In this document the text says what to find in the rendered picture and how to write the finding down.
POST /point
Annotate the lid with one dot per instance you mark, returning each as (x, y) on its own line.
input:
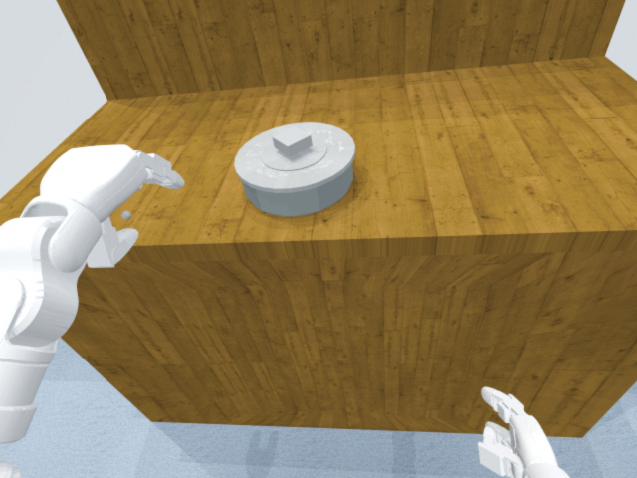
(261, 166)

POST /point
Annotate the robot left forearm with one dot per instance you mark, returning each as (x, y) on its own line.
(42, 255)

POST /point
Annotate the table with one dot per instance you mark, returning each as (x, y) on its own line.
(488, 238)

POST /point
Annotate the robot right hand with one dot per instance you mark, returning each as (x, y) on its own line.
(510, 452)

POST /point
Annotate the pot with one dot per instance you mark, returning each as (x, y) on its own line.
(301, 202)

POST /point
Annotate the knob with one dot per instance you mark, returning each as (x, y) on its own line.
(292, 141)

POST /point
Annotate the robot left hand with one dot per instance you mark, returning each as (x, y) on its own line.
(102, 178)

